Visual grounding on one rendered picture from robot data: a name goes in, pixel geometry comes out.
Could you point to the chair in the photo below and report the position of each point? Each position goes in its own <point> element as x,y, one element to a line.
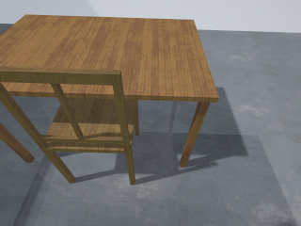
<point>80,125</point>

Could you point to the table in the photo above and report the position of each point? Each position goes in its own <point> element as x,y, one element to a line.
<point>159,60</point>

